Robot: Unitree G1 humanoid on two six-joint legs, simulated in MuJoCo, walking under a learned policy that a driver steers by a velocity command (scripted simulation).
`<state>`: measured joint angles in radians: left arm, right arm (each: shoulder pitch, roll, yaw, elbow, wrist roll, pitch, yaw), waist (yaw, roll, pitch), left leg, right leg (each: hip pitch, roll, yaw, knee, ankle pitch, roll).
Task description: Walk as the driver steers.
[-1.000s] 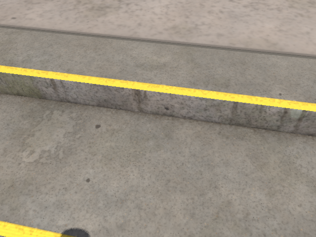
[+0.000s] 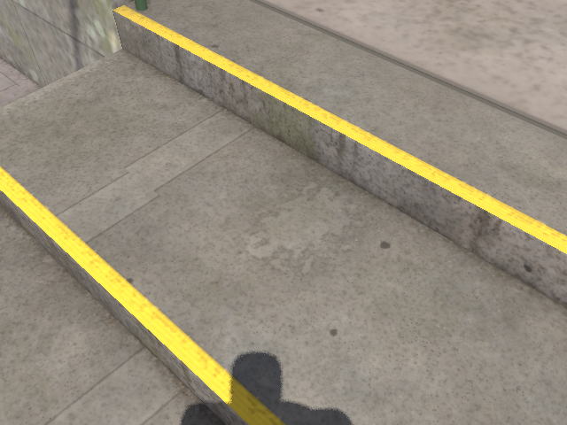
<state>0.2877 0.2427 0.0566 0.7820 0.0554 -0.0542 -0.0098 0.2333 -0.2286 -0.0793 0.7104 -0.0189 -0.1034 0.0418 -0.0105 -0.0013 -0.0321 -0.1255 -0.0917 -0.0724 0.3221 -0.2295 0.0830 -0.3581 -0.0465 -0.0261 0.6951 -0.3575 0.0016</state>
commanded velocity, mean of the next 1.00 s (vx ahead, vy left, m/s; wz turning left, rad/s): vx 0.46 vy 0.00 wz -0.43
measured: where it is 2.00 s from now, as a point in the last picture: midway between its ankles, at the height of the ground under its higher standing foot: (440, 299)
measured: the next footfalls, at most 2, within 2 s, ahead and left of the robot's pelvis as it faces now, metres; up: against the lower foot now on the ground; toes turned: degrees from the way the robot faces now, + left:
right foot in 0.08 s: +0.05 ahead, -0.11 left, +0.00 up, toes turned -3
left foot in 0.48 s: +0.24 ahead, +0.09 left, +0.00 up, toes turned -12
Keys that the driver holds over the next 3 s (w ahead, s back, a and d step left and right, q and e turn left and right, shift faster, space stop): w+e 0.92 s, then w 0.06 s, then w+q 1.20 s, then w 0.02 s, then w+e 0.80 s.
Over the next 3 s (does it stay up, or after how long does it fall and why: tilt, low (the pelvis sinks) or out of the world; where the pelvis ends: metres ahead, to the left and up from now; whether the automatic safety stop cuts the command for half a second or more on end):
stays up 1.40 -0.25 0.29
